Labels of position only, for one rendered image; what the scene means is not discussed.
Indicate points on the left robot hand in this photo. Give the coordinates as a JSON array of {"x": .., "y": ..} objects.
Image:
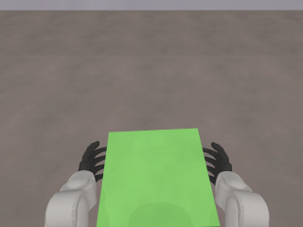
[{"x": 88, "y": 160}]

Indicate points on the right robot hand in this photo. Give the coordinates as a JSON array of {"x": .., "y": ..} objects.
[{"x": 221, "y": 163}]

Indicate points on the robot left forearm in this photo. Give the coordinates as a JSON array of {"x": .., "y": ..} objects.
[{"x": 70, "y": 207}]

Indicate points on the robot right forearm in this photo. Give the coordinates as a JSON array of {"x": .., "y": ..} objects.
[{"x": 242, "y": 206}]

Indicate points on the carton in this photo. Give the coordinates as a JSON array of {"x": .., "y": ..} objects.
[{"x": 156, "y": 178}]

